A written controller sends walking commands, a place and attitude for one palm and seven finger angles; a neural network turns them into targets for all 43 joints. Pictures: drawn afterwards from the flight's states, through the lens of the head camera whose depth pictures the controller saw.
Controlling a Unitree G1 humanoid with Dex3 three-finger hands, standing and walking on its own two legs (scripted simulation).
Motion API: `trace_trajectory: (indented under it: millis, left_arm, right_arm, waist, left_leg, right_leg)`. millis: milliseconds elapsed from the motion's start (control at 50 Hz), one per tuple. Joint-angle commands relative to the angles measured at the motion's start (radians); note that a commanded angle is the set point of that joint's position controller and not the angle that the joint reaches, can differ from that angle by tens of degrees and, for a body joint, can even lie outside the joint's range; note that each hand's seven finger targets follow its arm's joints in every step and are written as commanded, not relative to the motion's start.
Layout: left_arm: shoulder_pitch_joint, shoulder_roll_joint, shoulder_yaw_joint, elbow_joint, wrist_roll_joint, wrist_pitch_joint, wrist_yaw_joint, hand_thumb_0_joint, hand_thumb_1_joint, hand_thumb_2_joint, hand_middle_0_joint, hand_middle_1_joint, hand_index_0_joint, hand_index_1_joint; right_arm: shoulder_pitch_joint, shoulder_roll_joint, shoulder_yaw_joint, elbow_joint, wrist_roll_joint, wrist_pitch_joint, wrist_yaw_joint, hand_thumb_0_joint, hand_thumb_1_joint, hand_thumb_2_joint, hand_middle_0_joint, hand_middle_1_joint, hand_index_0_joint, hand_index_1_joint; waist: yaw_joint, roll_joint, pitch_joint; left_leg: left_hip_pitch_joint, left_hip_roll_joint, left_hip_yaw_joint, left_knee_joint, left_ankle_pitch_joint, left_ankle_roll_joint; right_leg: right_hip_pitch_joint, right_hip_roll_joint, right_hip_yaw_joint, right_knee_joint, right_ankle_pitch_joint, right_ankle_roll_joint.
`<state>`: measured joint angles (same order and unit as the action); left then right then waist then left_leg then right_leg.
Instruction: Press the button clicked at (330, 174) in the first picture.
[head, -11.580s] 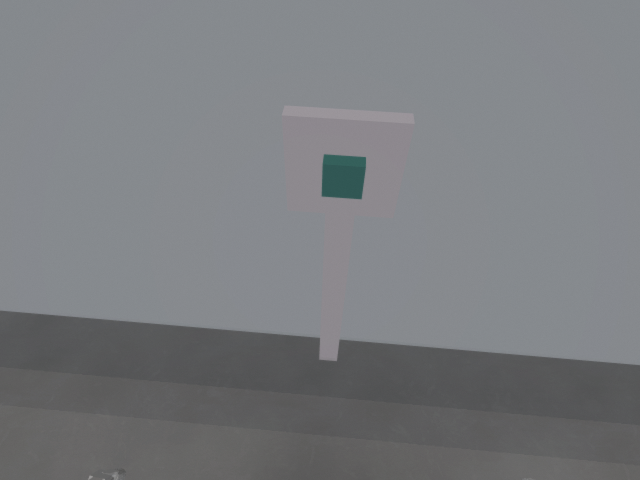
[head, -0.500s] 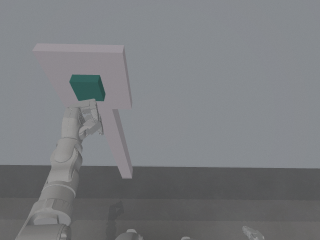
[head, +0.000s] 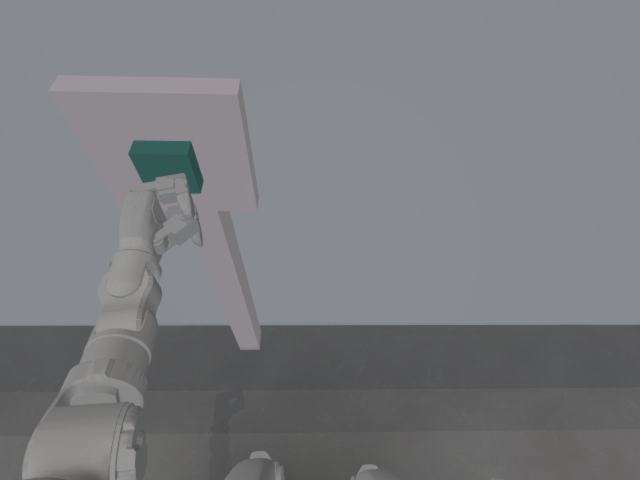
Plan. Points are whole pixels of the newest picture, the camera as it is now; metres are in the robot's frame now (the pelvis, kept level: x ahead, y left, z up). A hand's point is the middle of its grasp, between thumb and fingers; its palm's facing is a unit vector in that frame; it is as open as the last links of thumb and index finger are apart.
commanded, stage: press the button with the knuckle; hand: left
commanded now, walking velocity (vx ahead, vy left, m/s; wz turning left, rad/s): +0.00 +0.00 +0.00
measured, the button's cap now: (169, 165) +0.49 +0.19 +0.10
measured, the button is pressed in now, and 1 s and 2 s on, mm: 2 6 0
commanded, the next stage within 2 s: hold the button down briefly in 0.36 s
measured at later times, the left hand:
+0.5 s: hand (193, 211) +0.44 +0.17 +0.06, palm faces +0.00 -1.00 -0.04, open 2.8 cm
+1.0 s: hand (192, 217) +0.43 +0.17 +0.06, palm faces +0.01 -1.00 -0.03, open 2.8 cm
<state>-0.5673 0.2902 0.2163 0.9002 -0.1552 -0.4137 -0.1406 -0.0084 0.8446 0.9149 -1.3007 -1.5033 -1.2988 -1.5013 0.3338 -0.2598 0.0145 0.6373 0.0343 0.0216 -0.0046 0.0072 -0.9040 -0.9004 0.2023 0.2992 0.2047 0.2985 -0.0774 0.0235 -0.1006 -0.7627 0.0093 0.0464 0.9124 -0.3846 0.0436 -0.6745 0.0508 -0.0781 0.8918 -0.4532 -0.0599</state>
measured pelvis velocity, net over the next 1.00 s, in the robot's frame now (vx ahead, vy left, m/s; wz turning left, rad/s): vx -0.04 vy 0.01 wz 0.00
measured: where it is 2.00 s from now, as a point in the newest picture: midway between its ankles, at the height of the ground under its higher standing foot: outside the picture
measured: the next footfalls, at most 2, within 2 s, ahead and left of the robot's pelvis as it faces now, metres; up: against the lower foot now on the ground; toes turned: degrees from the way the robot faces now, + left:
none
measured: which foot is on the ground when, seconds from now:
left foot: down 0.00-1.00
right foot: down 0.00-1.00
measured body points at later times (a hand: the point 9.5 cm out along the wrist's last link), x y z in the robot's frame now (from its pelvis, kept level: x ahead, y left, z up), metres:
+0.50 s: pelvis -0.03 +0.00 -0.01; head +0.06 +0.02 +0.43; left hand +0.43 +0.22 +0.07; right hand +0.02 -0.26 -0.13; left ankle +0.03 +0.09 -0.69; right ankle -0.01 -0.08 -0.69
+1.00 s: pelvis -0.04 +0.01 -0.01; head +0.05 +0.03 +0.43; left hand +0.43 +0.22 +0.07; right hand +0.00 -0.25 -0.13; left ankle +0.03 +0.09 -0.69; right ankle -0.01 -0.08 -0.69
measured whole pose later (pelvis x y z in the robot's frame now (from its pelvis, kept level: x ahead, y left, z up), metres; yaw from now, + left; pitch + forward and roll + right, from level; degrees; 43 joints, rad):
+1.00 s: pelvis -0.04 +0.01 -0.01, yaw +0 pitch +15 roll -3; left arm -0.78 0.34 0.24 1.13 -0.11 -0.46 -0.11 -0.02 0.76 0.98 -1.30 -1.50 -1.36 -1.50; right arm 0.38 -0.27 0.03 0.66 0.01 -0.02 0.00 0.01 -0.90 -0.90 0.20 0.30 0.21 0.30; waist -0.13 0.03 -0.10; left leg -0.90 0.01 0.03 0.98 -0.35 0.06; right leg -0.80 0.05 -0.10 0.95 -0.42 -0.05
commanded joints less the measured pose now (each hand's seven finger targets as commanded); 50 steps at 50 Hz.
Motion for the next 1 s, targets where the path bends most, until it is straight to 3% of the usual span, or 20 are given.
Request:
trace_trajectory:
  millis: [0,60,100,180,220,260,280,320,360,440,500,580,600,680,760,840,900,920,960,980]
  left_arm:
    - [-0.552,0.168,0.017,-0.195,-0.013,-0.085,0.011,0.000,0.900,0.900,-1.300,-1.500,-1.300,-1.500]
    - [-0.594,0.184,0.025,-0.137,-0.001,-0.094,0.022,0.000,0.900,0.900,-1.300,-1.500,-1.300,-1.500]
    - [-0.648,0.197,0.036,-0.100,-0.002,-0.098,0.025,0.000,0.900,0.900,-1.300,-1.500,-1.300,-1.500]
    - [-0.735,0.238,0.049,-0.052,0.008,-0.099,0.025,0.000,0.900,0.900,-1.300,-1.500,-1.300,-1.500]
    - [-0.731,0.262,0.070,-0.013,0.007,-0.094,0.020,0.000,0.900,0.900,-1.300,-1.500,-1.300,-1.500]
    - [-0.783,0.266,0.061,-0.008,0.001,-0.088,0.012,0.000,0.900,0.900,-1.300,-1.500,-1.300,-1.500]
    - [-0.781,0.291,0.083,0.014,0.001,-0.083,0.011,0.000,0.900,0.900,-1.300,-1.500,-1.300,-1.500]
    - [-0.822,0.277,0.067,0.000,0.001,-0.090,0.012,0.000,0.900,0.900,-1.300,-1.500,-1.300,-1.500]
    - [-0.837,0.279,0.065,0.029,-0.001,-0.083,0.018,0.000,0.900,0.900,-1.300,-1.500,-1.300,-1.500]
    - [-0.880,0.296,0.070,0.023,0.006,-0.095,0.034,0.000,0.900,0.900,-1.300,-1.500,-1.300,-1.500]
    - [-0.896,0.289,0.059,0.024,0.009,-0.099,0.036,0.000,0.900,0.900,-1.300,-1.500,-1.300,-1.500]
    - [-0.900,0.307,0.064,0.026,0.016,-0.102,0.040,0.000,0.900,0.900,-1.300,-1.500,-1.300,-1.500]
    - [-0.905,0.280,0.044,0.031,0.016,-0.104,0.041,0.000,0.900,0.900,-1.300,-1.500,-1.300,-1.500]
    - [-0.901,0.323,0.074,0.046,0.018,-0.099,0.050,0.000,0.900,0.900,-1.300,-1.500,-1.300,-1.500]
    - [-0.897,0.291,0.050,0.056,0.019,-0.094,0.050,0.000,0.900,0.900,-1.300,-1.500,-1.300,-1.500]
    - [-0.855,0.266,0.052,0.040,0.019,-0.096,0.051,0.000,0.900,0.900,-1.300,-1.500,-1.300,-1.500]
    - [-0.782,0.275,0.074,-0.007,0.017,-0.104,0.050,0.000,0.900,0.900,-1.300,-1.500,-1.300,-1.500]
    - [-0.768,0.229,0.039,-0.012,0.018,-0.104,0.048,0.000,0.900,0.900,-1.300,-1.500,-1.300,-1.500]
    - [-0.736,0.240,0.053,-0.034,0.017,-0.107,0.052,0.000,0.900,0.900,-1.300,-1.500,-1.300,-1.500]
    - [-0.717,0.207,0.029,-0.054,0.015,-0.110,0.053,0.000,0.900,0.900,-1.300,-1.500,-1.300,-1.500]
  right_arm:
    - [0.068,-0.152,-0.054,-0.077,-0.008,-0.030,-0.009,0.000,-0.900,-0.900,0.200,0.300,0.200,0.300]
    - [0.073,-0.159,-0.052,-0.064,-0.010,-0.029,-0.008,0.000,-0.900,-0.900,0.200,0.300,0.200,0.300]
    - [0.080,-0.161,-0.051,-0.059,-0.014,-0.031,-0.011,0.000,-0.900,-0.900,0.200,0.300,0.200,0.300]
    - [0.087,-0.166,-0.046,-0.049,-0.013,-0.034,-0.017,0.000,-0.900,-0.900,0.200,0.300,0.200,0.300]
    - [0.097,-0.168,-0.042,-0.050,-0.014,-0.033,-0.017,0.000,-0.900,-0.900,0.200,0.300,0.200,0.300]
    - [0.099,-0.170,-0.039,-0.048,-0.012,-0.035,-0.021,0.000,-0.900,-0.900,0.200,0.300,0.200,0.300]
    - [0.106,-0.172,-0.039,-0.046,-0.012,-0.035,-0.023,0.000,-0.900,-0.900,0.200,0.300,0.200,0.300]
    - [0.108,-0.171,-0.039,-0.048,-0.012,-0.039,-0.024,0.000,-0.900,-0.900,0.200,0.300,0.200,0.300]
    - [0.113,-0.177,-0.036,-0.043,-0.012,-0.044,-0.025,0.000,-0.900,-0.900,0.200,0.300,0.200,0.300]
    - [0.125,-0.184,-0.037,-0.038,-0.018,-0.055,-0.022,0.000,-0.900,-0.900,0.200,0.300,0.200,0.300]
    - [0.129,-0.186,-0.035,-0.042,-0.020,-0.060,-0.021,0.000,-0.900,-0.900,0.200,0.300,0.200,0.300]
    - [0.131,-0.191,-0.035,-0.045,-0.020,-0.068,-0.019,0.000,-0.900,-0.900,0.200,0.300,0.200,0.300]
    - [0.133,-0.189,-0.034,-0.044,-0.021,-0.068,-0.018,0.000,-0.900,-0.900,0.200,0.300,0.200,0.300]
    - [0.138,-0.198,-0.033,-0.043,-0.022,-0.072,-0.019,0.000,-0.900,-0.900,0.200,0.300,0.200,0.300]
    - [0.139,-0.198,-0.034,-0.045,-0.022,-0.076,-0.018,0.000,-0.900,-0.900,0.200,0.300,0.200,0.300]
    - [0.139,-0.196,-0.040,-0.050,-0.026,-0.075,-0.010,0.000,-0.900,-0.900,0.200,0.300,0.200,0.300]
    - [0.135,-0.193,-0.044,-0.067,-0.028,-0.068,-0.005,0.000,-0.900,-0.900,0.200,0.300,0.200,0.300]
    - [0.127,-0.188,-0.045,-0.070,-0.025,-0.065,-0.003,0.000,-0.900,-0.900,0.200,0.300,0.200,0.300]
    - [0.120,-0.190,-0.048,-0.073,-0.025,-0.057,-0.002,0.000,-0.900,-0.900,0.200,0.300,0.200,0.300]
    - [0.111,-0.184,-0.048,-0.080,-0.022,-0.056,0.000,0.000,-0.900,-0.900,0.200,0.300,0.200,0.300]
  waist:
    - [-0.048,0.036,-0.348]
    - [-0.058,0.035,-0.344]
    - [-0.072,-0.014,-0.332]
    - [-0.088,0.030,-0.339]
    - [-0.083,0.023,-0.356]
    - [-0.106,0.019,-0.342]
    - [-0.098,0.008,-0.337]
    - [-0.104,0.051,-0.364]
    - [-0.121,0.035,-0.320]
    - [-0.121,0.071,-0.356]
    - [-0.136,0.046,-0.345]
    - [-0.125,0.074,-0.350]
    - [-0.137,0.072,-0.343]
    - [-0.132,0.056,-0.327]
    - [-0.135,0.068,-0.334]
    - [-0.117,0.069,-0.350]
    - [-0.084,0.073,-0.394]
    - [-0.092,0.077,-0.383]
    - [-0.079,0.063,-0.359]
    - [-0.076,0.068,-0.350]
  left_leg:
    - [0.319,-0.007,-0.098,-0.076,0.204,-0.005]
    - [0.325,-0.003,-0.110,-0.074,0.178,-0.008]
    - [0.283,-0.006,-0.110,-0.067,0.146,-0.001]
    - [0.261,-0.007,-0.112,-0.064,0.090,0.001]
    - [0.241,-0.007,-0.111,-0.060,0.093,0.001]
    - [0.219,-0.006,-0.111,-0.055,0.071,0.005]
    - [0.202,-0.005,-0.111,-0.055,0.056,0.004]
    - [0.221,-0.005,-0.115,-0.055,0.045,0.002]
    - [0.207,-0.001,-0.124,-0.063,-0.006,0.003]
    - [0.217,-0.002,-0.136,-0.063,-0.035,0.001]
    - [0.199,-0.002,-0.139,-0.064,-0.066,0.004]
    - [0.189,-0.002,-0.140,-0.072,-0.102,0.000]
    - [0.203,0.000,-0.146,-0.073,-0.099,0.002]
    - [0.170,0.001,-0.145,-0.079,-0.140,0.001]
    - [0.183,0.001,-0.153,-0.083,-0.159,0.000]
    - [0.221,0.003,-0.161,-0.084,-0.118,-0.004]
    - [0.250,0.002,-0.156,-0.085,-0.053,-0.006]
    - [0.271,0.004,-0.152,-0.087,-0.038,-0.007]
    - [0.273,0.007,-0.158,-0.095,-0.045,-0.009]
    - [0.285,0.006,-0.157,-0.103,-0.048,-0.009]
  right_leg:
    - [0.008,-0.005,0.087,-0.130,0.279,0.042]
    - [-0.036,-0.002,0.080,-0.127,0.235,0.041]
    - [-0.029,-0.001,0.086,-0.131,0.215,0.045]
    - [-0.055,-0.004,0.095,-0.135,0.156,0.046]
    - [-0.039,-0.003,0.098,-0.132,0.159,0.046]
    - [-0.049,-0.003,0.104,-0.138,0.142,0.051]
    - [-0.044,-0.002,0.106,-0.140,0.126,0.050]
    - [-0.064,-0.002,0.104,-0.134,0.106,0.049]
    - [-0.101,0.001,0.098,-0.143,0.059,0.049]
    - [-0.122,0.001,0.095,-0.131,0.031,0.045]
    - [-0.127,0.002,0.095,-0.133,0.009,0.046]
    - [-0.128,0.001,0.097,-0.131,-0.017,0.043]
    - [-0.146,0.003,0.091,-0.128,-0.011,0.042]
    - [-0.140,0.001,0.095,-0.132,-0.039,0.044]
    - [-0.163,0.001,0.090,-0.124,-0.045,0.043]
    - [-0.166,0.002,0.077,-0.116,-0.013,0.038]
    - [-0.122,0.004,0.070,-0.110,0.021,0.032]
    - [-0.135,0.004,0.068,-0.114,0.034,0.034]
    - [-0.137,0.006,0.063,-0.113,0.033,0.033]
    - [-0.135,0.007,0.061,-0.117,0.031,0.033]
